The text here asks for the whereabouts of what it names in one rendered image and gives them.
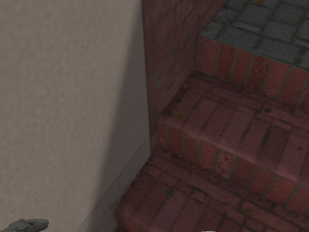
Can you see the stairs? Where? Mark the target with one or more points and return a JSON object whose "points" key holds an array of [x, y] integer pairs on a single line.
{"points": [[232, 150]]}

